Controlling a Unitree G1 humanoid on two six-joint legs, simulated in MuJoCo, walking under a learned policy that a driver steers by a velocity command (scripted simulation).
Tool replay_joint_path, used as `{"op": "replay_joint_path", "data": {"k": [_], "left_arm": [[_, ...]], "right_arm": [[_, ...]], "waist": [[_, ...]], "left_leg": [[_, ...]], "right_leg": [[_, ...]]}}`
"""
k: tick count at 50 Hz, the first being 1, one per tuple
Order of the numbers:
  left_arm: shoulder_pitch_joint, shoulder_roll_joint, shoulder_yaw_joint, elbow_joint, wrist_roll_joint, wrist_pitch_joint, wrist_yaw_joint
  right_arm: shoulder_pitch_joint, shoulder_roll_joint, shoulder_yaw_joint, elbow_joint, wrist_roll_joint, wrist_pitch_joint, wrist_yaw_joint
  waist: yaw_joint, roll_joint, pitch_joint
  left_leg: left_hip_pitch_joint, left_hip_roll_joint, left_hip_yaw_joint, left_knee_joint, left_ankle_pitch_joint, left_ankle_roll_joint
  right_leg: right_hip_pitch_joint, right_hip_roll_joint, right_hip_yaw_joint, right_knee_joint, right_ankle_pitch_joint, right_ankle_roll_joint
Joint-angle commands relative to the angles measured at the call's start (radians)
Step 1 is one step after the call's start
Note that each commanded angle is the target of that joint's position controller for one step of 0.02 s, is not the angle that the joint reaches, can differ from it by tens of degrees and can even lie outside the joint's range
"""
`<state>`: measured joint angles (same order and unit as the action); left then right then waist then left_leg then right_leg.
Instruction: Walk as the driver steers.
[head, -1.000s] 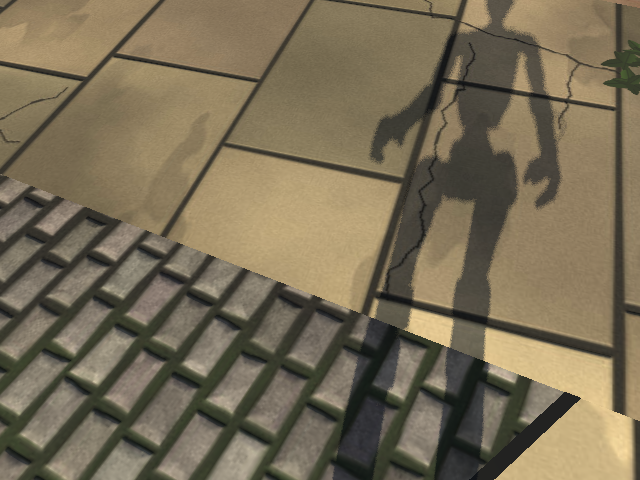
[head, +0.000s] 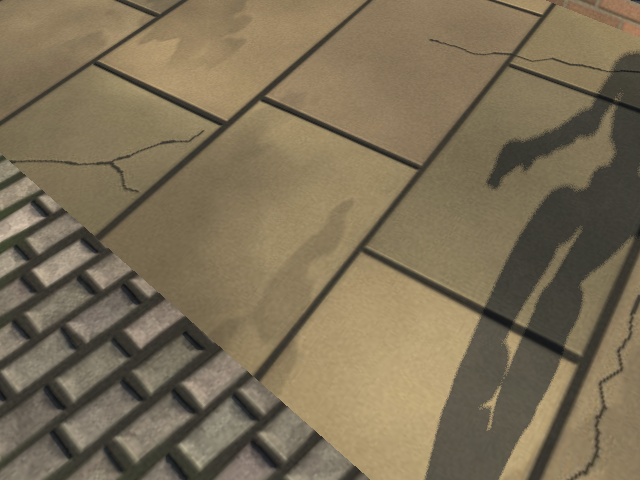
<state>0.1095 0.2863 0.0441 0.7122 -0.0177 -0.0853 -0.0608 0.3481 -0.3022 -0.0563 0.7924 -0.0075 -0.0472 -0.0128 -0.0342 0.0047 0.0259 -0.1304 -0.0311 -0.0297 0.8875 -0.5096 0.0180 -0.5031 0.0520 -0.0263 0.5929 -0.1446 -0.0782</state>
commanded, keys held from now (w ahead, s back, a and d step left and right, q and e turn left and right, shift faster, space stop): w+e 1.00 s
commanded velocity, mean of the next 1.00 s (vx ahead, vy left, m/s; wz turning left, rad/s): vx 0.50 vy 0.00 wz -0.54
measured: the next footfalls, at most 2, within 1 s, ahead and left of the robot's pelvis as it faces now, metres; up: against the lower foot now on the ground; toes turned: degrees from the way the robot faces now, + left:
left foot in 0.44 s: +0.44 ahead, +0.09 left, +0.00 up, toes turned -20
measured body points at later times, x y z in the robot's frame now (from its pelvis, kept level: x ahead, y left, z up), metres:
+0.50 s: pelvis +0.29 +0.01 +0.01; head +0.31 +0.01 +0.46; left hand +0.39 +0.28 -0.12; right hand +0.43 -0.29 -0.05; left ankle +0.40 +0.10 -0.72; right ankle +0.12 -0.07 -0.67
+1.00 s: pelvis +0.51 -0.12 -0.05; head +0.53 -0.15 +0.40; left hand +0.83 -0.08 -0.13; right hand +0.33 -0.35 -0.18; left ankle +0.40 +0.10 -0.72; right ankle +0.56 -0.31 -0.77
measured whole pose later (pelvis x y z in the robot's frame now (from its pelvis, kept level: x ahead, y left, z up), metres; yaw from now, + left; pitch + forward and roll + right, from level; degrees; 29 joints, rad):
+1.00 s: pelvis +0.51 -0.12 -0.05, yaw -35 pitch +3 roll +4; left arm 0.06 0.27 0.07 0.64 -0.02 0.00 -0.09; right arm 0.41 -0.29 -0.07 0.81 0.02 -0.06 -0.04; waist -0.12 -0.05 0.02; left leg -0.01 0.09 0.27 0.77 -0.75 -0.09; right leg -0.54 -0.07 0.03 0.52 0.24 -0.06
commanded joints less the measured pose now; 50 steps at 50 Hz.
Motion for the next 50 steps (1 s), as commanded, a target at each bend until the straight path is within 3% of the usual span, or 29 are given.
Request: {"op": "replay_joint_path", "data": {"k": [1,2,3,4,6,8,11,14,17,20,21,22,23,24,25,26,27,28,29,31,33,34,36,37,41,45,47,49,50], "left_arm": [[0.256,0.161,0.053,-0.016,-0.004,0.007,0.017],[0.209,0.155,0.049,-0.031,0.008,0.011,0.022],[0.174,0.142,0.045,-0.043,0.014,0.015,0.026],[0.152,0.122,0.038,-0.059,0.021,0.014,0.029],[0.139,0.118,0.039,-0.066,0.012,0.012,0.036],[0.161,0.138,0.045,-0.058,0.008,0.012,0.048],[0.203,0.164,0.054,-0.036,-0.001,0.022,0.068],[0.262,0.170,0.057,-0.010,-0.013,0.035,0.078],[0.303,0.167,0.057,0.006,-0.014,0.051,0.084],[0.270,0.160,0.060,-0.005,-0.003,0.066,0.085],[0.240,0.139,0.053,-0.021,-0.005,0.067,0.080],[0.247,0.091,0.034,-0.037,0.006,0.063,0.075],[0.418,0.019,0.014,-0.045,-0.010,0.056,0.072],[0.412,0.103,0.025,-0.039,-0.016,0.049,0.073],[0.301,0.179,0.047,-0.043,-0.014,0.054,0.075],[0.246,0.184,0.054,-0.056,-0.013,0.064,0.080],[0.222,0.172,0.057,-0.066,-0.003,0.070,0.079],[0.212,0.152,0.059,-0.078,-0.007,0.076,0.074],[0.210,0.128,0.057,-0.088,-0.009,0.082,0.070],[0.199,0.077,0.045,-0.101,-0.004,0.088,0.062],[0.204,0.080,0.049,-0.093,0.005,0.084,0.054],[0.197,0.106,0.063,-0.081,-0.005,0.083,0.052],[0.154,0.102,0.070,-0.083,-0.012,0.073,0.045],[0.109,0.100,0.067,-0.093,-0.001,0.066,0.043],[-0.020,0.054,0.051,-0.125,0.003,0.057,0.001],[-0.133,0.039,0.040,-0.163,-0.010,0.068,-0.034],[-0.163,0.021,0.033,-0.163,-0.016,0.073,-0.044],[-0.141,0.020,0.033,-0.139,-0.008,0.072,-0.038],[-0.065,0.048,0.048,-0.109,0.001,0.072,-0.029]], "right_arm": [[-0.061,-0.138,-0.014,-0.136,0.037,-0.068,0.021],[-0.121,-0.128,-0.010,-0.150,0.025,-0.079,0.018],[-0.127,-0.129,-0.014,-0.155,0.005,-0.081,0.012],[-0.108,-0.124,-0.017,-0.159,-0.002,-0.075,0.011],[-0.082,-0.106,-0.015,-0.157,-0.004,-0.059,0.006],[-0.118,-0.089,-0.009,-0.167,-0.008,-0.045,0.000],[-0.236,-0.057,0.006,-0.193,-0.014,-0.050,0.000],[-0.329,-0.046,0.011,-0.209,0.000,-0.065,0.013],[-0.388,-0.076,-0.003,-0.233,0.009,-0.080,0.028],[-0.291,-0.112,-0.025,-0.207,0.010,-0.094,0.024],[-0.183,-0.132,-0.039,-0.185,0.007,-0.097,0.019],[-0.052,-0.186,-0.056,-0.170,-0.007,-0.097,0.012],[0.021,-0.244,-0.073,-0.136,-0.009,-0.078,0.015],[0.029,-0.169,-0.061,-0.135,0.020,-0.068,0.024],[-0.007,-0.105,-0.044,-0.147,0.018,-0.065,0.022],[-0.061,-0.087,-0.034,-0.151,0.010,-0.061,0.022],[-0.094,-0.068,-0.027,-0.145,0.009,-0.059,0.025],[-0.112,-0.057,-0.023,-0.138,0.004,-0.061,0.025],[-0.118,-0.053,-0.023,-0.130,0.004,-0.064,0.026],[-0.100,-0.082,-0.037,-0.097,0.011,-0.069,0.030],[-0.098,-0.123,-0.052,-0.081,-0.003,-0.085,0.030],[-0.103,-0.120,-0.051,-0.077,-0.006,-0.090,0.033],[-0.096,-0.114,-0.051,-0.058,0.012,-0.092,0.011],[-0.086,-0.113,-0.051,-0.049,0.015,-0.086,-0.002],[-0.013,-0.115,-0.048,-0.026,0.012,-0.060,-0.019],[0.061,-0.125,-0.050,-0.017,0.017,-0.041,-0.028],[0.087,-0.124,-0.050,-0.016,0.022,-0.019,-0.035],[0.077,-0.134,-0.050,-0.018,0.030,-0.007,-0.030],[0.079,-0.158,-0.055,-0.017,0.032,-0.006,-0.025]], "waist": [[0.143,-0.121,-0.211],[0.121,-0.025,-0.130],[0.086,-0.005,-0.084],[0.052,-0.033,-0.083],[0.023,-0.065,-0.071],[0.026,-0.056,-0.048],[0.067,-0.066,-0.024],[0.108,-0.091,-0.031],[0.117,-0.088,-0.025],[0.052,-0.134,-0.055],[-0.009,-0.124,-0.105],[-0.061,-0.022,-0.221],[-0.001,0.285,-0.350],[-0.020,0.296,-0.312],[-0.052,0.157,-0.184],[-0.034,0.080,-0.100],[-0.014,0.070,-0.047],[0.007,0.098,-0.026],[0.015,0.102,-0.015],[0.020,0.093,-0.019],[0.026,0.046,-0.047],[0.032,0.026,-0.036],[0.027,0.065,-0.009],[0.018,0.063,0.000],[-0.040,0.044,0.020],[-0.093,0.036,0.079],[-0.110,0.031,0.109],[-0.088,0.020,0.097],[-0.049,0.027,0.047]], "left_leg": [[-0.674,0.033,-0.094,0.451,0.056,0.004],[-0.655,0.066,-0.080,0.390,0.118,0.008],[-0.608,0.091,-0.077,0.310,0.163,-0.001],[-0.548,0.108,-0.081,0.268,0.195,-0.007],[-0.517,0.117,-0.065,0.186,0.203,-0.034],[-0.518,0.109,-0.042,0.080,0.262,-0.064],[-0.463,0.080,-0.037,-0.158,0.487,-0.083],[-0.372,0.035,-0.026,-0.307,0.625,-0.082],[-0.364,0.016,-0.056,-0.403,0.580,-0.058],[-0.220,0.009,-0.050,-0.414,0.472,-0.018],[-0.077,0.042,-0.059,-0.449,0.465,0.018],[0.142,0.196,-0.196,-0.457,0.400,0.084],[0.463,0.401,-0.569,-0.476,0.250,0.257],[0.448,0.447,-0.732,-0.554,0.029,0.270],[0.324,0.400,-0.604,-0.576,0.025,0.223],[0.195,0.360,-0.476,-0.588,0.162,0.194],[0.104,0.330,-0.383,-0.612,0.271,0.191],[0.052,0.301,-0.311,-0.635,0.312,0.178],[0.022,0.284,-0.259,-0.659,0.348,0.173],[0.003,0.285,-0.189,-0.691,0.431,0.202],[0.032,0.319,-0.145,-0.670,0.566,0.226],[0.034,0.286,-0.086,-0.659,0.585,0.211],[0.045,0.267,-0.006,-0.655,0.557,0.173],[0.031,0.262,0.022,-0.632,0.532,0.158],[0.001,0.271,0.102,-0.526,0.412,0.131],[0.079,0.328,0.105,-0.390,0.323,0.106],[0.112,0.352,0.110,-0.312,0.367,0.084],[0.083,0.351,0.143,-0.211,0.502,0.057],[0.065,0.339,0.163,-0.094,0.653,0.052]], "right_leg": [[0.758,-0.341,0.680,-0.292,-0.212,-0.232],[0.616,-0.304,0.588,-0.305,-0.113,-0.215],[0.504,-0.273,0.521,-0.319,-0.001,-0.212],[0.439,-0.242,0.482,-0.340,0.070,-0.214],[0.365,-0.213,0.427,-0.367,0.130,-0.221],[0.299,-0.193,0.374,-0.376,0.189,-0.217],[0.232,-0.136,0.307,-0.364,0.196,-0.168],[0.224,-0.125,0.323,-0.341,0.127,-0.142],[0.321,-0.148,0.410,-0.272,0.078,-0.131],[0.352,-0.155,0.468,-0.178,0.148,-0.111],[0.326,-0.124,0.448,-0.080,0.191,-0.085],[0.241,-0.066,0.372,0.167,0.061,-0.045],[-0.089,0.071,0.229,0.483,-0.389,0.024],[-0.254,-0.005,0.210,0.629,-0.431,0.035],[-0.278,-0.045,0.209,0.683,-0.325,0.042],[-0.250,-0.071,0.183,0.675,-0.246,0.048],[-0.229,-0.097,0.185,0.637,-0.207,0.056],[-0.203,-0.127,0.178,0.591,-0.186,0.055],[-0.180,-0.138,0.167,0.547,-0.182,0.055],[-0.170,-0.149,0.136,0.497,-0.167,0.068],[-0.192,-0.168,0.161,0.509,-0.035,0.077],[-0.211,-0.159,0.175,0.456,0.038,0.077],[-0.241,-0.159,0.193,0.353,0.184,0.072],[-0.230,-0.153,0.190,0.295,0.274,0.075],[-0.166,-0.132,0.121,0.103,0.472,0.054],[-0.229,-0.132,0.101,0.001,0.443,0.036],[-0.240,-0.135,0.086,-0.052,0.412,0.033],[-0.118,-0.121,0.042,-0.120,0.358,0.015],[0.020,-0.082,-0.003,-0.127,0.314,0.002]]}}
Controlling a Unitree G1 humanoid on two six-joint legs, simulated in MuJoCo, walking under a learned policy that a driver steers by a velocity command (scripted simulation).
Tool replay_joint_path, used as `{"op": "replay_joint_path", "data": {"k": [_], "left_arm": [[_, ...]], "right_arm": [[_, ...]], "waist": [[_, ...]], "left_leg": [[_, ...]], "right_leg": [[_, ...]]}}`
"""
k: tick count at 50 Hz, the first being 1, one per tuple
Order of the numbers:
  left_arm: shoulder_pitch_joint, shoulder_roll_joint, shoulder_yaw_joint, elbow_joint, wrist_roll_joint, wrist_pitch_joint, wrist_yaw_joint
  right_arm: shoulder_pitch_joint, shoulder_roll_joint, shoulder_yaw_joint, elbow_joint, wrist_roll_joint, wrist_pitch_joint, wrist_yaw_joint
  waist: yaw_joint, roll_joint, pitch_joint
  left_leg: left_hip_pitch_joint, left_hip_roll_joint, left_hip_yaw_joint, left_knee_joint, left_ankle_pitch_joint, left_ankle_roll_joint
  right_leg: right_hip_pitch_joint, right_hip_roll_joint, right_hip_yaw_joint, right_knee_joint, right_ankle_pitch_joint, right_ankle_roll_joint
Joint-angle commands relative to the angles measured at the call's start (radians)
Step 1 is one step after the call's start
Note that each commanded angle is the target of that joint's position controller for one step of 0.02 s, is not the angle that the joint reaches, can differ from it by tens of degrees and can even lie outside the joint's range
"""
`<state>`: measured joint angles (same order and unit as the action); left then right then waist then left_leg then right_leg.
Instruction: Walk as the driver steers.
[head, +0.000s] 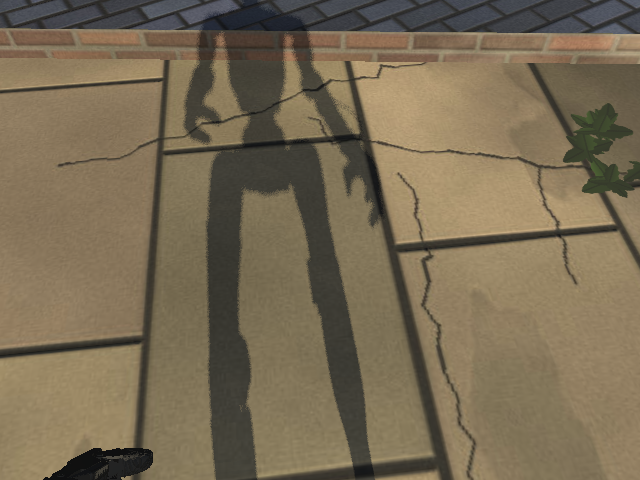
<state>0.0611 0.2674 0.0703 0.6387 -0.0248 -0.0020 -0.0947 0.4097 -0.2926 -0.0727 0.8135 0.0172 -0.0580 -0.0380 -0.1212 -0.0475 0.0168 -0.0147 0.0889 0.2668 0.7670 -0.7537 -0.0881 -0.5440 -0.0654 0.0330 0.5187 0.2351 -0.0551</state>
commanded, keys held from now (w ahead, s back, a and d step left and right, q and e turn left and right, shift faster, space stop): w+e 0.02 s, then w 0.86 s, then w+q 0.12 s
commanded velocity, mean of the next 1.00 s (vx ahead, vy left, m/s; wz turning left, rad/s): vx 0.50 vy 0.00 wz -0.14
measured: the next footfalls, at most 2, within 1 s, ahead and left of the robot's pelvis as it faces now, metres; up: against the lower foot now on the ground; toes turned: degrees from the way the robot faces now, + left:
right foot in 0.04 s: +0.17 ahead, -0.12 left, -0.12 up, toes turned -3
left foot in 0.48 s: +0.49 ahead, +0.08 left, -0.12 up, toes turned -6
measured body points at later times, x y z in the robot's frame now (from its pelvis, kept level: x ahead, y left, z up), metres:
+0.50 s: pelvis +0.32 +0.00 -0.07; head +0.34 +0.01 +0.38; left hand +0.37 +0.28 -0.20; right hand +0.50 -0.27 -0.14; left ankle +0.45 +0.08 -0.79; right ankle +0.14 -0.11 -0.78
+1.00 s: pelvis +0.58 -0.05 -0.05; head +0.62 -0.05 +0.40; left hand +0.84 +0.15 -0.14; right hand +0.53 -0.33 -0.18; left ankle +0.45 +0.08 -0.79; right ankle +0.72 -0.19 -0.78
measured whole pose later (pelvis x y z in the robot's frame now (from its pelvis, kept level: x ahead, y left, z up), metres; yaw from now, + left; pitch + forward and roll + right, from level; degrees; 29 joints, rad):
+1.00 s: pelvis +0.58 -0.05 -0.05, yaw -5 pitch +3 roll +1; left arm 0.00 0.24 0.04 0.76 -0.01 -0.09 -0.04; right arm 0.40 -0.27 -0.06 0.91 0.02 -0.06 -0.01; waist -0.09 -0.03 0.01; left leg 0.05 -0.03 -0.01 0.29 -0.38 0.01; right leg -0.51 -0.03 0.02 0.47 -0.01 -0.03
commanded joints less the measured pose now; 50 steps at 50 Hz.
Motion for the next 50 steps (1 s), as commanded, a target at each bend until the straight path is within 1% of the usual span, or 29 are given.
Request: {"op": "replay_joint_path", "data": {"k": [1,2,3,4,5,6,7,8,9,10,12,13,15,17,20,22,24,25,26,27,28,29,30,32,34,41,46,49,50], "left_arm": [[0.141,0.110,0.049,0.016,0.014,-0.009,0.021],[0.325,0.168,0.079,0.084,0.014,-0.007,0.038],[0.368,0.246,0.081,0.116,0.027,-0.015,0.050],[0.440,0.258,0.062,0.089,0.015,-0.033,0.047],[0.563,0.250,0.072,0.130,0.004,-0.022,0.045],[0.486,0.271,0.078,0.149,0.002,-0.019,0.060],[0.313,0.177,0.044,0.098,0.008,-0.026,0.066],[0.215,0.169,0.032,0.077,0.026,-0.045,0.075],[0.131,0.132,0.020,0.064,0.023,-0.066,0.068],[0.091,0.120,0.014,0.080,0.016,-0.069,0.071],[0.090,0.128,0.017,0.094,0.028,-0.081,0.084],[0.103,0.130,0.018,0.102,0.029,-0.082,0.094],[0.154,0.139,0.025,0.120,0.020,-0.079,0.102],[0.224,0.151,0.030,0.153,0.004,-0.072,0.100],[0.279,0.152,0.033,0.188,-0.006,-0.057,0.095],[0.273,0.165,0.036,0.197,0.000,-0.047,0.097],[0.241,0.137,0.022,0.187,0.011,-0.040,0.098],[0.336,0.062,-0.002,0.171,0.021,-0.049,0.096],[0.374,0.036,-0.014,0.179,0.019,-0.064,0.091],[0.291,0.124,0.007,0.167,-0.001,-0.071,0.084],[0.199,0.147,0.013,0.139,-0.011,-0.077,0.085],[0.151,0.140,0.013,0.129,0.000,-0.078,0.090],[0.151,0.130,0.016,0.131,0.011,-0.074,0.094],[0.198,0.102,0.015,0.151,0.014,-0.059,0.098],[0.187,0.082,0.012,0.151,0.019,-0.050,0.102],[-0.025,0.044,-0.006,0.095,0.020,-0.070,0.086],[-0.153,0.052,-0.012,0.044,0.010,-0.086,0.061],[-0.086,0.096,0.003,0.055,0.010,-0.106,0.055],[0.018,0.125,0.019,0.086,0.013,-0.111,0.059]], "right_arm": [[0.003,-0.185,-0.042,-0.035,0.009,0.004,0.008],[-0.004,-0.167,-0.034,-0.026,0.008,-0.009,0.018],[0.087,-0.038,-0.008,-0.027,-0.028,-0.030,0.029],[0.165,-0.077,0.016,-0.057,-0.017,-0.063,0.047],[0.042,-0.132,0.009,-0.109,0.040,-0.079,0.054],[-0.077,-0.105,0.016,-0.156,0.067,-0.085,0.040],[-0.159,-0.128,0.015,-0.147,0.040,-0.073,0.013],[-0.115,-0.119,0.016,-0.137,0.030,-0.063,0.004],[-0.076,-0.154,0.002,-0.112,0.007,-0.049,0.001],[-0.090,-0.126,-0.002,-0.110,-0.010,-0.037,0.006],[-0.151,-0.078,0.008,-0.126,-0.032,-0.037,0.009],[-0.168,-0.051,0.017,-0.131,-0.036,-0.038,0.018],[-0.216,-0.018,0.029,-0.127,-0.021,-0.043,0.036],[-0.277,-0.023,0.027,-0.144,-0.006,-0.039,0.045],[-0.360,-0.053,0.016,-0.173,-0.009,-0.038,0.059],[-0.326,-0.072,0.006,-0.171,-0.010,-0.043,0.066],[-0.092,-0.133,-0.028,-0.107,-0.019,-0.042,0.061],[0.034,-0.222,-0.050,-0.094,-0.032,-0.042,0.058],[0.110,-0.216,-0.051,-0.066,-0.020,-0.038,0.067],[0.059,-0.155,-0.030,-0.073,-0.010,-0.039,0.066],[-0.034,-0.136,-0.022,-0.092,-0.013,-0.036,0.062],[-0.100,-0.121,-0.016,-0.103,-0.024,-0.034,0.061],[-0.138,-0.101,-0.009,-0.107,-0.031,-0.036,0.061],[-0.163,-0.078,-0.003,-0.101,-0.027,-0.045,0.061],[-0.156,-0.093,-0.007,-0.085,-0.019,-0.051,0.055],[-0.067,-0.128,-0.015,-0.011,-0.004,-0.039,0.038],[0.010,-0.132,-0.019,0.048,0.005,-0.017,0.034],[-0.012,-0.161,-0.029,0.058,0.009,-0.003,0.024],[-0.038,-0.162,-0.027,0.053,0.011,0.001,0.023]], "waist": [[0.125,0.085,-0.024],[0.230,0.041,-0.097],[0.189,-0.245,-0.173],[0.207,-0.222,-0.454],[0.296,-0.154,-0.561],[0.248,-0.069,-0.411],[0.214,0.080,-0.264],[0.148,0.040,-0.223],[0.089,0.078,-0.135],[0.057,0.022,-0.030],[0.071,-0.001,0.020],[0.078,-0.014,0.005],[0.124,-0.019,-0.032],[0.158,-0.005,-0.028],[0.181,0.003,0.028],[0.147,-0.018,0.016],[0.029,0.015,-0.128],[0.029,0.178,-0.284],[0.020,0.353,-0.378],[0.012,0.247,-0.261],[0.025,0.174,-0.128],[0.050,0.114,-0.051],[0.081,0.112,-0.027],[0.120,0.143,-0.042],[0.127,0.134,-0.036],[0.065,0.113,0.011],[0.030,0.118,0.063],[0.091,0.147,0.030],[0.153,0.143,-0.031]], "left_leg": [[-0.116,0.192,-0.100,0.223,1.022,0.142],[-0.288,0.137,-0.072,0.518,0.939,0.099],[-0.757,0.007,-0.105,1.028,-0.040,0.040],[-0.873,0.008,-0.313,1.157,-0.088,0.026],[-0.931,-0.026,-0.366,1.111,-0.012,0.012],[-1.041,0.013,-0.336,1.037,0.124,0.031],[-1.023,0.041,-0.309,0.937,0.247,0.048],[-0.937,0.063,-0.366,0.894,0.346,0.047],[-0.837,0.096,-0.396,0.715,0.413,0.050],[-0.748,0.104,-0.383,0.557,0.443,0.033],[-0.633,0.091,-0.335,0.303,0.539,0.009],[-0.564,0.075,-0.318,0.175,0.629,0.011],[-0.479,0.022,-0.280,-0.026,0.798,0.023],[-0.489,0.000,-0.280,-0.106,0.838,0.045],[-0.558,-0.022,-0.285,-0.197,0.770,0.100],[-0.494,-0.044,-0.269,-0.228,0.711,0.135],[-0.151,-0.061,-0.259,-0.217,0.736,0.188],[0.209,0.155,-0.582,-0.229,0.658,0.310],[0.357,0.278,-0.982,-0.411,0.410,0.392],[0.296,0.268,-0.977,-0.463,0.219,0.351],[0.151,0.244,-0.856,-0.490,0.244,0.323],[0.018,0.209,-0.751,-0.511,0.352,0.316],[-0.077,0.180,-0.683,-0.537,0.454,0.307],[-0.145,0.138,-0.588,-0.584,0.565,0.301],[-0.156,0.131,-0.521,-0.614,0.658,0.311],[-0.106,0.085,-0.357,-0.634,0.759,0.278],[-0.003,0.138,-0.389,-0.576,0.795,0.278],[0.044,0.163,-0.435,-0.478,0.936,0.258],[0.021,0.129,-0.411,-0.371,1.065,0.237]], "right_leg": [[0.280,0.083,-0.109,-0.057,-0.074,-0.048],[0.580,0.076,-0.100,-0.118,0.082,-0.108],[1.003,-0.071,0.088,0.162,0.543,-0.197],[1.189,-0.251,0.348,0.279,0.712,-0.350],[1.204,-0.320,0.542,0.049,0.196,-0.440],[1.056,-0.310,0.614,-0.109,-0.248,-0.387],[0.856,-0.281,0.576,-0.193,-0.393,-0.323],[0.660,-0.340,0.627,-0.178,-0.291,-0.349],[0.477,-0.302,0.549,-0.184,-0.229,-0.318],[0.298,-0.220,0.393,-0.222,-0.171,-0.277],[0.171,-0.125,0.234,-0.262,-0.035,-0.240],[0.155,-0.084,0.156,-0.261,0.015,-0.221],[0.212,-0.059,0.100,-0.270,0.005,-0.197],[0.307,-0.100,0.127,-0.276,-0.068,-0.183],[0.439,-0.138,0.160,-0.239,-0.168,-0.153],[0.484,-0.150,0.162,-0.184,-0.086,-0.128],[0.412,-0.058,0.082,0.101,0.098,-0.074],[0.120,0.065,0.019,0.463,-0.182,-0.008],[-0.095,0.160,0.068,0.697,-0.796,0.021],[-0.215,0.103,0.116,0.783,-0.785,0.009],[-0.248,0.051,0.078,0.758,-0.694,-0.002],[-0.223,0.011,0.053,0.701,-0.617,-0.003],[-0.163,-0.022,0.058,0.643,-0.560,-0.001],[-0.071,-0.045,0.054,0.577,-0.511,0.012],[-0.084,-0.051,0.041,0.508,-0.460,0.033],[-0.088,-0.022,-0.001,0.123,-0.135,0.075],[-0.084,0.008,-0.006,-0.007,-0.180,0.053],[0.037,0.036,-0.012,-0.060,-0.289,0.018],[0.195,0.059,-0.036,-0.094,-0.285,-0.005]]}}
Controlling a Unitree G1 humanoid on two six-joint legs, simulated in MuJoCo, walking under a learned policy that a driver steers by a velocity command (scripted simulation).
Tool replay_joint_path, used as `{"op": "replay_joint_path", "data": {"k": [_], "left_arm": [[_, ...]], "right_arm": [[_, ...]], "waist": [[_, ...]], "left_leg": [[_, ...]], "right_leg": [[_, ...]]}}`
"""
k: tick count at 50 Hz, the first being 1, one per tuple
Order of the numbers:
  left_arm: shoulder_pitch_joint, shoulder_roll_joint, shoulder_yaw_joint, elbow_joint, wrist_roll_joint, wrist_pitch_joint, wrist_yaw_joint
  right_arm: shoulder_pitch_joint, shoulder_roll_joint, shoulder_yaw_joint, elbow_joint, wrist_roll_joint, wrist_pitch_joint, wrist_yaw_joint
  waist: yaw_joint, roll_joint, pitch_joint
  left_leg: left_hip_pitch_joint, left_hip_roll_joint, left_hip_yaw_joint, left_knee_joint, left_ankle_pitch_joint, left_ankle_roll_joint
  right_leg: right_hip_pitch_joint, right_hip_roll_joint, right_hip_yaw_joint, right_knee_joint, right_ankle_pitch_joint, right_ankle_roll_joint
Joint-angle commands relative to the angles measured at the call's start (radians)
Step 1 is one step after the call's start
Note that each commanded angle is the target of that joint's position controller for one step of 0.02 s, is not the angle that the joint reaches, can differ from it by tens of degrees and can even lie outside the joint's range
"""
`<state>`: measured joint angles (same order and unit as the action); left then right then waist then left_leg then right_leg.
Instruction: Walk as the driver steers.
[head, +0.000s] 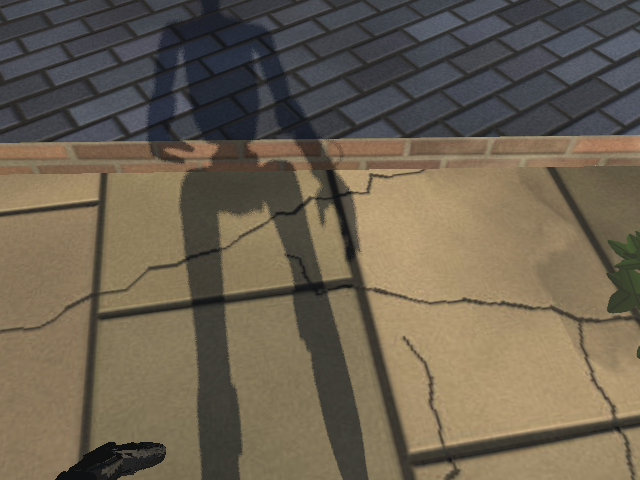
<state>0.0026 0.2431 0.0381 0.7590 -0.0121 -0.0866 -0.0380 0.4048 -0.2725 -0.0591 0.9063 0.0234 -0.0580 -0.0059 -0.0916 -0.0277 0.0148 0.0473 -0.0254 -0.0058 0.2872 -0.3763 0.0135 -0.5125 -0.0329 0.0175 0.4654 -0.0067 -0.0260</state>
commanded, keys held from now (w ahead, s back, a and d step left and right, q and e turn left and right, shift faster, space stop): w+q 0.82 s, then q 0.18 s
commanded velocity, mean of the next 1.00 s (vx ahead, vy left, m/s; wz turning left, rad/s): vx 0.47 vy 0.00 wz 0.51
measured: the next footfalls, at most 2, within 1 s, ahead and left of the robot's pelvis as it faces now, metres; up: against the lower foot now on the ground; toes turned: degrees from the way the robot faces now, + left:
right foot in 0.02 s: +0.18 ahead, -0.13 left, +0.00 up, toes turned +0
left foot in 0.54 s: +0.43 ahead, +0.17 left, +0.00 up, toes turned +21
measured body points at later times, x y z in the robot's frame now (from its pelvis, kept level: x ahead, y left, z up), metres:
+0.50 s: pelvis +0.27 +0.01 +0.00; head +0.30 +0.03 +0.44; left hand +0.21 +0.29 -0.14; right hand +0.53 -0.17 -0.09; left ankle +0.39 +0.17 -0.71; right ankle +0.15 -0.13 -0.73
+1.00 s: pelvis +0.53 +0.11 +0.00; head +0.55 +0.14 +0.45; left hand +0.60 +0.44 -0.08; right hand +0.73 -0.12 -0.11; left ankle +0.39 +0.15 -0.73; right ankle +0.74 +0.09 -0.72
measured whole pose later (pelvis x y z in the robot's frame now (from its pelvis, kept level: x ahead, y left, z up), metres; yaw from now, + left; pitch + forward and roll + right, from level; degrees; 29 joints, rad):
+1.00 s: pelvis +0.53 +0.11 +0.00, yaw +34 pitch +2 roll +0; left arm -0.01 0.28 0.05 0.73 0.01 -0.10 -0.02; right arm 0.35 -0.30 -0.09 0.74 0.02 -0.01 -0.03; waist -0.08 -0.04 0.03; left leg -0.11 -0.11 -0.20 0.50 -0.40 0.06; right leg -0.51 0.01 0.08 0.46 0.05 0.03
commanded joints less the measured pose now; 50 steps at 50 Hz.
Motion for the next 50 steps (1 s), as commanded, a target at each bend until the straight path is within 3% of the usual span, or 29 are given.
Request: {"op": "replay_joint_path", "data": {"k": [1,2,3,4,5,6,7,10,13,16,19,22,25,26,27,28,29,30,31,32,33,34,37,39,42,45,48,50], "left_arm": [[0.247,0.205,0.075,0.012,0.010,-0.029,0.012],[0.400,0.299,0.100,0.033,0.031,-0.025,0.023],[0.433,0.266,0.091,0.052,0.015,-0.013,0.021],[0.379,0.185,0.066,0.045,0.009,-0.009,0.023],[0.312,0.149,0.055,0.036,0.008,-0.008,0.028],[0.248,0.123,0.046,0.037,0.012,-0.011,0.026],[0.204,0.094,0.038,0.037,0.018,-0.018,0.024],[0.161,0.098,0.044,0.055,0.023,-0.033,0.024],[0.173,0.131,0.055,0.077,0.029,-0.035,0.035],[0.183,0.154,0.059,0.088,0.027,-0.027,0.046],[0.235,0.183,0.066,0.105,0.015,-0.015,0.053],[0.277,0.206,0.075,0.124,-0.001,0.008,0.054],[0.258,0.246,0.087,0.117,-0.013,0.032,0.060],[0.246,0.256,0.090,0.111,-0.015,0.042,0.063],[0.233,0.245,0.084,0.105,-0.016,0.046,0.065],[0.265,0.181,0.061,0.083,0.019,0.037,0.064],[0.317,0.071,0.025,0.027,0.027,0.004,0.049],[0.206,0.167,0.041,0.015,-0.010,-0.036,0.033],[0.139,0.182,0.045,-0.011,-0.038,-0.055,0.026],[0.136,0.165,0.042,-0.005,-0.024,-0.061,0.033],[0.144,0.177,0.050,0.007,0.002,-0.057,0.040],[0.163,0.181,0.054,0.012,0.009,-0.044,0.039],[0.155,0.148,0.050,0.002,0.026,-0.013,0.041],[0.079,0.128,0.042,-0.024,0.029,-0.008,0.043],[-0.023,0.106,0.030,-0.055,0.023,-0.013,0.035],[-0.072,0.116,0.031,-0.088,0.018,-0.019,0.026],[-0.038,0.158,0.047,-0.089,0.018,-0.023,0.018],[0.066,0.180,0.058,-0.064,0.028,-0.034,0.022]], "right_arm": [[-0.043,-0.149,-0.027,-0.051,-0.004,0.000,-0.009],[0.022,-0.057,0.002,-0.082,-0.017,-0.011,-0.005],[0.085,-0.023,0.016,-0.070,0.001,-0.024,-0.003],[0.014,-0.138,-0.016,-0.077,0.026,-0.032,-0.001],[-0.063,-0.153,-0.022,-0.100,0.030,-0.033,-0.002],[-0.099,-0.139,-0.024,-0.107,0.020,-0.029,-0.006],[-0.101,-0.128,-0.031,-0.105,0.010,-0.018,-0.008],[-0.076,-0.067,-0.028,-0.107,0.012,0.018,-0.004],[-0.132,-0.060,-0.028,-0.139,0.003,0.031,-0.003],[-0.211,-0.046,-0.020,-0.164,0.001,0.023,0.016],[-0.324,-0.032,-0.008,-0.208,-0.003,0.020,0.038],[-0.387,-0.044,-0.008,-0.252,-0.002,0.023,0.056],[-0.332,-0.091,-0.030,-0.268,-0.004,0.031,0.065],[-0.233,-0.123,-0.050,-0.248,-0.001,0.034,0.063],[-0.067,-0.177,-0.082,-0.204,0.002,0.036,0.051],[0.059,-0.277,-0.114,-0.176,0.006,0.047,0.027],[-0.017,-0.336,-0.113,-0.211,0.008,0.033,0.030],[-0.003,-0.244,-0.084,-0.228,0.001,0.019,0.039],[-0.030,-0.200,-0.071,-0.224,-0.009,0.004,0.040],[-0.091,-0.178,-0.064,-0.229,-0.008,-0.006,0.040],[-0.149,-0.143,-0.054,-0.240,-0.011,-0.009,0.036],[-0.180,-0.130,-0.047,-0.256,-0.022,-0.010,0.030],[-0.168,-0.155,-0.052,-0.257,-0.014,-0.014,0.014],[-0.139,-0.178,-0.058,-0.249,-0.011,-0.012,0.000],[-0.111,-0.182,-0.060,-0.238,-0.008,-0.002,-0.011],[-0.062,-0.189,-0.066,-0.214,-0.005,0.018,-0.016],[-0.072,-0.171,-0.064,-0.222,-0.005,0.038,-0.030],[-0.130,-0.150,-0.058,-0.251,-0.004,0.044,-0.036]], "waist": [[0.195,0.105,-0.156],[0.213,-0.067,-0.337],[0.199,-0.261,-0.452],[0.211,-0.161,-0.305],[0.195,-0.119,-0.184],[0.166,-0.068,-0.104],[0.135,-0.080,-0.061],[0.086,-0.075,-0.012],[0.085,-0.038,0.019],[0.107,-0.027,0.037],[0.150,-0.004,0.069],[0.159,-0.005,0.085],[0.099,-0.049,0.020],[0.039,-0.053,-0.036],[-0.050,-0.026,-0.120],[-0.072,0.147,-0.207],[0.044,0.336,-0.318],[-0.029,0.180,-0.343],[-0.023,0.138,-0.218],[0.028,0.036,-0.128],[0.064,0.034,-0.095],[0.092,0.058,-0.077],[0.107,0.054,-0.053],[0.086,0.058,-0.024],[0.049,0.094,0.005],[0.028,0.121,-0.012],[0.054,0.147,-0.046],[0.118,0.156,-0.088]], "left_leg": [[-0.152,0.186,-0.103,0.308,0.669,0.103],[-0.504,0.061,-0.031,0.681,0.347,0.034],[-0.707,-0.016,-0.086,0.915,-0.204,0.009],[-0.793,0.047,-0.141,1.002,-0.173,0.016],[-0.813,0.093,-0.112,0.997,-0.087,0.022],[-0.782,0.125,-0.101,0.949,-0.012,0.019],[-0.740,0.153,-0.109,0.904,0.042,0.018],[-0.676,0.176,-0.102,0.862,0.108,0.006],[-0.737,0.179,-0.105,0.758,0.229,-0.012],[-0.712,0.166,-0.061,0.568,0.385,-0.009],[-0.707,0.151,-0.003,0.436,0.430,0.004],[-0.736,0.134,0.026,0.367,0.362,0.034],[-0.600,0.052,0.102,0.356,0.209,0.089],[-0.472,0.008,0.128,0.343,0.180,0.114],[-0.229,-0.034,0.122,0.280,0.234,0.153],[0.064,0.127,-0.148,0.260,0.263,0.217],[0.328,0.340,-0.744,0.078,0.043,0.419],[0.330,0.356,-0.784,-0.014,-0.001,0.385],[0.230,0.328,-0.645,-0.011,0.057,0.344],[0.076,0.283,-0.526,-0.009,0.176,0.311],[-0.037,0.248,-0.438,-0.014,0.277,0.289],[-0.117,0.225,-0.399,-0.034,0.342,0.283],[-0.224,0.193,-0.322,-0.071,0.451,0.289],[-0.255,0.165,-0.279,-0.077,0.449,0.270],[-0.306,0.110,-0.230,-0.052,0.404,0.215],[-0.295,0.106,-0.251,0.031,0.503,0.172],[-0.206,0.124,-0.345,0.161,0.511,0.143],[-0.199,0.078,-0.361,0.301,0.527,0.098]], "right_leg": [[0.439,-0.021,0.015,0.003,-0.014,-0.074],[0.861,-0.273,0.333,0.029,-0.058,-0.187],[0.974,-0.402,0.659,-0.100,-0.229,-0.273],[0.856,-0.364,0.573,-0.143,-0.331,-0.228],[0.719,-0.330,0.434,-0.170,-0.315,-0.190],[0.586,-0.292,0.341,-0.216,-0.252,-0.172],[0.498,-0.258,0.261,-0.251,-0.193,-0.156],[0.373,-0.234,0.108,-0.323,-0.062,-0.156],[0.375,-0.230,0.000,-0.346,0.042,-0.162],[0.389,-0.200,-0.107,-0.354,0.077,-0.140],[0.450,-0.218,-0.159,-0.352,0.085,-0.133],[0.573,-0.255,-0.187,-0.298,0.167,-0.115],[0.636,-0.263,-0.228,-0.116,0.581,-0.083],[0.619,-0.248,-0.244,0.033,0.691,-0.069],[0.519,-0.207,-0.265,0.256,0.645,-0.035],[0.246,-0.145,-0.270,0.588,0.199,0.015],[-0.154,0.084,-0.105,0.910,-0.567,0.065],[-0.255,0.039,0.077,0.954,-0.553,0.037],[-0.302,-0.001,0.068,0.916,-0.475,0.009],[-0.260,-0.047,0.068,0.819,-0.398,0.004],[-0.189,-0.078,0.070,0.726,-0.355,0.010],[-0.126,-0.092,0.075,0.689,-0.326,0.017],[-0.087,-0.078,0.049,0.553,-0.256,0.065],[-0.103,-0.058,0.041,0.409,-0.137,0.092],[-0.032,-0.007,0.030,0.179,0.047,0.100],[0.045,0.048,0.025,0.080,0.115,0.089],[0.078,0.062,0.062,0.017,0.036,0.061],[0.209,0.046,0.044,-0.068,0.097,0.023]]}}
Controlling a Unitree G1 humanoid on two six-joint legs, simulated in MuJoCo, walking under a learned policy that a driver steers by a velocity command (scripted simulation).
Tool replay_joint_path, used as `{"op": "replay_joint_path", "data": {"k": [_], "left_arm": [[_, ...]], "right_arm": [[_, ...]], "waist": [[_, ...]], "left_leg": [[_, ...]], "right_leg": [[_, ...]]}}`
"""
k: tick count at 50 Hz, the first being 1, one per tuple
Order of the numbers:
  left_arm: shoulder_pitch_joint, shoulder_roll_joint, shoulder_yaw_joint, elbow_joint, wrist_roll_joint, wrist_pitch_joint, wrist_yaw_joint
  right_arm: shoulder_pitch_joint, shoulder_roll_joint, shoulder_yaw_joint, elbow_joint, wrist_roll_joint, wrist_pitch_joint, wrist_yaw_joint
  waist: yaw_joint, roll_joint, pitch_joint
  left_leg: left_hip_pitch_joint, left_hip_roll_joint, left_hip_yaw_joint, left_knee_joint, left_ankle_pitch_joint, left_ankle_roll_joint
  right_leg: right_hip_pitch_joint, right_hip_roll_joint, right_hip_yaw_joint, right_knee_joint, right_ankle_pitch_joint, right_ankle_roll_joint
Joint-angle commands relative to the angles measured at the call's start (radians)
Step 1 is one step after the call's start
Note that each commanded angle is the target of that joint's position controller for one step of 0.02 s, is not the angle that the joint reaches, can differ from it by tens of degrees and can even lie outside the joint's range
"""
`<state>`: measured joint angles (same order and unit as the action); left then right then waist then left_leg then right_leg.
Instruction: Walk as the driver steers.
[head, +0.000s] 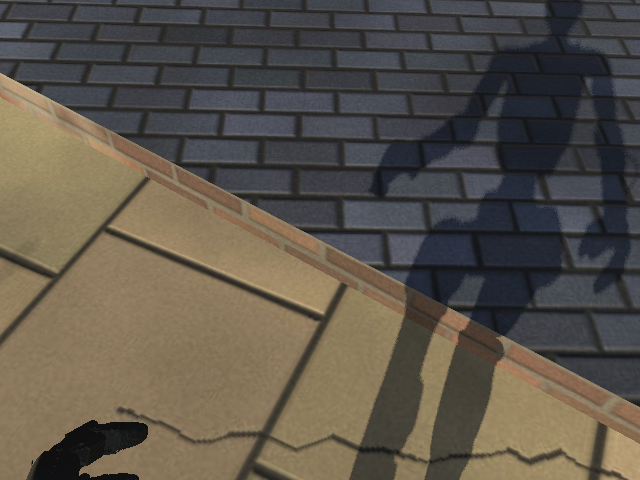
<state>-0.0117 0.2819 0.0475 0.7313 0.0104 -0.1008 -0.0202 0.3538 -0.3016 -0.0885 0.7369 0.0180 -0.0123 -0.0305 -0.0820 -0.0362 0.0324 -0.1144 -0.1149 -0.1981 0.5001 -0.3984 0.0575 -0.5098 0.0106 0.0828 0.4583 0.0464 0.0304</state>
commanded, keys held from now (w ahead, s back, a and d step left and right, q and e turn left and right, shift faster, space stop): q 0.08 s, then no key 0.92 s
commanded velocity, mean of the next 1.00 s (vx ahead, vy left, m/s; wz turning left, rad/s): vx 0.06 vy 0.00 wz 0.19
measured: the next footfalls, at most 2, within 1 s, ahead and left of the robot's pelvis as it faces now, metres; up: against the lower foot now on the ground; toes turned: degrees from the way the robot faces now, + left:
right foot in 0.02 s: +0.20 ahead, -0.12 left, +0.00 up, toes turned +6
left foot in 0.40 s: +0.12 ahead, +0.12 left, +0.00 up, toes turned +7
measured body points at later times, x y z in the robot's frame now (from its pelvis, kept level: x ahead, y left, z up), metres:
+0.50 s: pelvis +0.09 +0.00 +0.01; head +0.10 +0.02 +0.45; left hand +0.16 +0.28 -0.12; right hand +0.28 -0.23 -0.09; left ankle +0.08 +0.12 -0.73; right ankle +0.16 -0.13 -0.73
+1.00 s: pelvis +0.12 +0.01 +0.01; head +0.13 +0.02 +0.46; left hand +0.17 +0.29 -0.13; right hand +0.27 -0.23 -0.11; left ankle +0.08 +0.12 -0.73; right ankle +0.16 -0.13 -0.73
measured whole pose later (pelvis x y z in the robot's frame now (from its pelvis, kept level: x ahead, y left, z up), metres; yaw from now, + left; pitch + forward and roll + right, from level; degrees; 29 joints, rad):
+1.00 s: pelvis +0.12 +0.01 +0.01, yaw +9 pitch -1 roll +0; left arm 0.14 0.26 0.02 1.02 0.01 0.01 0.02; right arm 0.22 -0.25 -0.03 0.82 -0.01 0.01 -0.02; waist 0.02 0.00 0.03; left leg -0.17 -0.02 -0.02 0.50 -0.31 0.02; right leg -0.22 -0.05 -0.03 0.48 -0.24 0.04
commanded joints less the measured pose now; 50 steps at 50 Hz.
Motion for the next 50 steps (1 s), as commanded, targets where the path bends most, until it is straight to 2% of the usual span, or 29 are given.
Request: {"op": "replay_joint_path", "data": {"k": [1,2,3,4,5,6,8,9,11,13,15,17,18,19,20,21,22,23,25,26,27,29,33,41,50], "left_arm": [[0.167,0.187,0.059,-0.032,0.027,-0.024,0.011],[0.213,0.223,0.058,-0.036,0.042,-0.012,0.019],[0.253,0.225,0.066,-0.017,0.009,0.012,0.012],[0.192,0.149,0.048,-0.054,0.003,0.026,0.016],[0.146,0.104,0.032,-0.063,0.007,0.041,0.022],[0.107,0.086,0.020,-0.064,0.011,0.053,0.024],[0.070,0.105,0.021,-0.045,0.020,0.064,0.026],[0.067,0.108,0.023,-0.036,0.021,0.063,0.026],[0.065,0.117,0.027,-0.021,0.014,0.061,0.026],[0.061,0.130,0.031,-0.010,0.003,0.067,0.025],[0.072,0.142,0.032,0.003,-0.006,0.077,0.024],[0.065,0.141,0.027,0.014,-0.016,0.087,0.020],[0.068,0.127,0.020,0.023,-0.021,0.089,0.018],[0.108,0.094,0.007,0.042,-0.020,0.087,0.013],[0.134,0.054,-0.009,0.040,0.001,0.081,0.005],[0.176,0.021,-0.015,0.042,0.009,0.077,0.007],[0.134,0.071,-0.007,0.050,0.018,0.081,0.013],[0.118,0.075,-0.006,0.053,0.019,0.081,0.013],[0.142,0.098,-0.002,0.079,0.020,0.086,0.020],[0.149,0.108,-0.001,0.088,0.014,0.086,0.019],[0.151,0.108,-0.001,0.099,0.009,0.083,0.017],[0.149,0.095,-0.004,0.117,0.009,0.078,0.016],[0.155,0.092,-0.005,0.153,0.003,0.077,0.020],[0.155,0.100,-0.004,0.213,-0.003,0.091,0.037],[0.148,0.099,-0.002,0.269,-0.005,0.103,0.051]], "right_arm": [[-0.079,-0.072,-0.012,-0.107,-0.010,-0.006,-0.009],[0.101,0.004,0.008,-0.098,-0.026,-0.006,-0.007],[0.225,-0.087,0.001,-0.094,0.002,-0.008,0.001],[0.140,-0.164,-0.021,-0.077,0.016,0.007,-0.003],[0.025,-0.187,-0.028,-0.094,0.010,0.026,-0.009],[-0.023,-0.179,-0.031,-0.099,0.002,0.046,-0.016],[-0.025,-0.114,-0.016,-0.113,-0.001,0.064,-0.017],[-0.014,-0.082,-0.006,-0.113,-0.004,0.063,-0.018],[-0.020,-0.055,0.007,-0.113,-0.016,0.054,-0.017],[-0.046,-0.052,0.016,-0.116,-0.020,0.050,-0.011],[-0.068,-0.067,0.016,-0.115,-0.018,0.053,-0.001],[-0.064,-0.069,0.016,-0.102,-0.021,0.055,0.009],[-0.059,-0.067,0.016,-0.094,-0.026,0.055,0.013],[-0.077,-0.082,0.015,-0.105,-0.036,0.055,0.013],[-0.088,-0.146,0.007,-0.126,-0.049,0.056,0.005],[-0.163,-0.159,0.011,-0.128,-0.055,0.055,0.006],[-0.214,-0.094,0.026,-0.144,-0.053,0.043,0.014],[-0.216,-0.067,0.035,-0.129,-0.059,0.031,0.019],[-0.204,-0.077,0.033,-0.112,-0.054,0.014,0.022],[-0.185,-0.072,0.037,-0.107,-0.051,0.011,0.021],[-0.166,-0.067,0.039,-0.099,-0.048,0.010,0.020],[-0.154,-0.071,0.037,-0.090,-0.042,0.010,0.018],[-0.158,-0.062,0.037,-0.081,-0.039,0.011,0.015],[-0.150,-0.051,0.032,-0.030,-0.033,0.009,0.016],[-0.132,-0.053,0.032,0.052,-0.030,0.006,0.008]], "waist": [[0.137,0.094,-0.218],[0.064,-0.155,-0.345],[0.048,-0.280,-0.461],[0.080,-0.142,-0.363],[0.102,-0.076,-0.260],[0.095,-0.045,-0.191],[0.059,-0.086,-0.109],[0.052,-0.099,-0.108],[0.053,-0.098,-0.143],[0.064,-0.102,-0.178],[0.074,-0.108,-0.176],[0.057,-0.096,-0.149],[0.046,-0.088,-0.132],[0.048,-0.061,-0.116],[0.080,0.074,-0.122],[0.145,0.251,-0.103],[0.118,0.205,-0.063],[0.117,0.199,-0.049],[0.112,0.192,-0.027],[0.109,0.165,-0.014],[0.103,0.124,-0.011],[0.097,0.083,-0.023],[0.097,0.052,-0.049],[0.103,0.043,-0.065],[0.105,0.049,-0.046]], "left_leg": [[-0.120,0.107,-0.123,0.285,0.421,0.009],[-0.367,-0.021,-0.024,0.580,-0.304,-0.057],[-0.497,0.018,0.007,0.785,-0.359,-0.086],[-0.551,0.072,0.010,0.859,-0.254,-0.117],[-0.566,0.095,0.058,0.848,-0.181,-0.131],[-0.538,0.116,0.072,0.821,-0.144,-0.140],[-0.418,0.135,0.105,0.693,-0.107,-0.136],[-0.374,0.129,0.127,0.620,-0.102,-0.134],[-0.305,0.134,0.144,0.482,-0.079,-0.130],[-0.235,0.146,0.150,0.352,-0.003,-0.119],[-0.184,0.143,0.164,0.252,0.046,-0.107],[-0.096,0.126,0.192,0.091,0.145,-0.080],[-0.031,0.116,0.201,-0.005,0.199,-0.060],[0.030,0.145,0.155,-0.087,0.249,-0.030],[0.073,0.293,-0.020,-0.142,0.353,0.023],[-0.113,0.367,-0.096,-0.183,0.201,0.108],[-0.197,0.313,-0.064,-0.208,0.048,0.098],[-0.203,0.265,-0.021,-0.196,-0.014,0.052],[-0.205,0.226,0.017,-0.176,0.018,0.006],[-0.203,0.215,0.029,-0.163,0.059,-0.006],[-0.183,0.206,0.041,-0.144,0.092,-0.011],[-0.148,0.197,0.056,-0.112,0.164,-0.008],[-0.115,0.185,0.075,-0.084,0.279,-0.004],[-0.094,0.168,0.101,-0.075,0.385,-0.009],[-0.094,0.157,0.118,-0.092,0.383,-0.019]], "right_leg": [[0.423,-0.126,0.068,-0.025,0.268,-0.091],[0.735,-0.394,0.333,0.052,0.687,-0.237],[0.814,-0.524,0.596,0.010,0.446,-0.357],[0.721,-0.449,0.503,-0.043,0.223,-0.323],[0.603,-0.379,0.358,-0.067,0.110,-0.276],[0.483,-0.323,0.272,-0.094,0.060,-0.257],[0.286,-0.248,0.149,-0.159,0.022,-0.242],[0.260,-0.230,0.105,-0.171,0.057,-0.248],[0.267,-0.242,0.066,-0.165,0.170,-0.273],[0.281,-0.258,0.051,-0.162,0.181,-0.282],[0.281,-0.264,0.054,-0.167,0.065,-0.277],[0.243,-0.245,0.045,-0.153,-0.113,-0.248],[0.202,-0.227,0.035,-0.137,-0.192,-0.218],[0.153,-0.198,0.023,-0.119,-0.284,-0.154],[0.098,-0.130,-0.046,-0.001,-0.381,-0.075],[0.176,-0.044,-0.130,0.021,-0.425,-0.018],[0.258,-0.047,-0.106,0.024,-0.346,0.002],[0.279,-0.047,-0.104,0.000,-0.273,0.005],[0.297,-0.063,-0.092,-0.017,-0.213,0.006],[0.291,-0.072,-0.085,-0.028,-0.212,-0.003],[0.282,-0.072,-0.085,-0.033,-0.218,-0.010],[0.280,-0.073,-0.086,-0.037,-0.198,-0.011],[0.303,-0.079,-0.085,-0.033,-0.151,-0.007],[0.345,-0.084,-0.084,-0.018,-0.100,-0.011],[0.359,-0.080,-0.087,-0.025,-0.104,-0.013]]}}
